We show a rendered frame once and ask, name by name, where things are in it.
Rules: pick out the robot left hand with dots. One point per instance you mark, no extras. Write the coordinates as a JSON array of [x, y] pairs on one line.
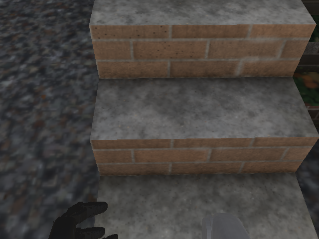
[[64, 227]]

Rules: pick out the robot right thigh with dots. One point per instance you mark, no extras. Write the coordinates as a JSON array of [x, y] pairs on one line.
[[223, 226]]

